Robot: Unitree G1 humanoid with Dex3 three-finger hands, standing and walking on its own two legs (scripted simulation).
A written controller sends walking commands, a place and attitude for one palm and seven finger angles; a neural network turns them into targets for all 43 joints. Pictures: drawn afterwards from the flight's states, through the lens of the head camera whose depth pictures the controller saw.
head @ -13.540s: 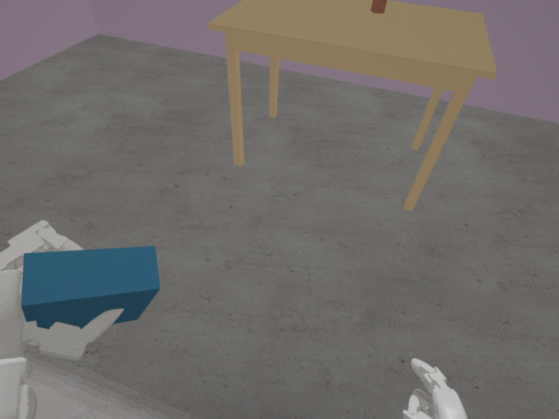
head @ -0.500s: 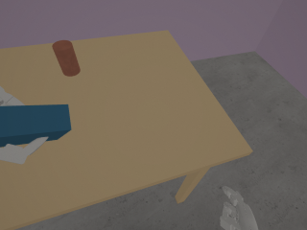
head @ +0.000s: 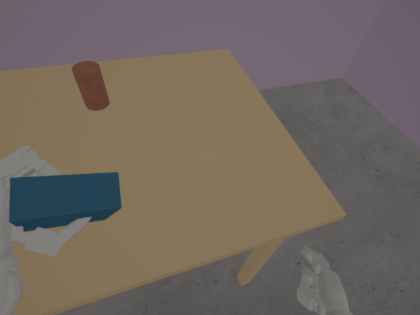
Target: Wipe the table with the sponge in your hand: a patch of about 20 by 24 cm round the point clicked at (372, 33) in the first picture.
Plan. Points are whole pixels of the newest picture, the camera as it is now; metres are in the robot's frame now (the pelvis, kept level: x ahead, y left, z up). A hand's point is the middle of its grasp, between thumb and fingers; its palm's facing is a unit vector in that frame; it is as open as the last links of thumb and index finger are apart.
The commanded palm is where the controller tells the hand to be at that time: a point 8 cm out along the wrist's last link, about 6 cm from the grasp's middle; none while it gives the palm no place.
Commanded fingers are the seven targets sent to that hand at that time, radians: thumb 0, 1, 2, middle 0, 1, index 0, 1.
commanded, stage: come to a stop and stand still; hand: left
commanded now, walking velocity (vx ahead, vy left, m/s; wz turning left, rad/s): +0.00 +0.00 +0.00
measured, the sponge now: (82, 202) +0.23 +0.21 +0.14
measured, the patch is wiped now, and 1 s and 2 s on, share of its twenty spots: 0.00 0.00 0.00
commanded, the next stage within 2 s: look again from close up in 0.26 s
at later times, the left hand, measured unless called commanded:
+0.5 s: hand (49, 207) +0.22 +0.25 +0.15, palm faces +0.36 -0.86 -0.36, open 8.9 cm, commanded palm +0.16 +0.28 +0.17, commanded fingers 0.00 0.10 1.30 -1.20 -1.60 -1.20 -1.60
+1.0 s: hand (49, 193) +0.23 +0.25 +0.17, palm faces +0.30 -0.77 -0.56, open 8.9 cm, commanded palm +0.16 +0.28 +0.18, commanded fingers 0.00 0.10 1.30 -1.20 -1.60 -1.20 -1.60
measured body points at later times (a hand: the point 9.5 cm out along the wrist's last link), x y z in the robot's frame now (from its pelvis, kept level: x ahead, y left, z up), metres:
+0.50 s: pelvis +0.00 +0.00 +0.00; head +0.03 +0.02 +0.45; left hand +0.19 +0.29 +0.17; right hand +0.18 -0.22 -0.07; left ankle +0.02 +0.08 -0.74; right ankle +0.00 -0.13 -0.74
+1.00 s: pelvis -0.01 -0.02 -0.01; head +0.00 -0.03 +0.44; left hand +0.21 +0.28 +0.20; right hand +0.19 -0.23 -0.08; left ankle +0.02 +0.08 -0.74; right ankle +0.00 -0.13 -0.74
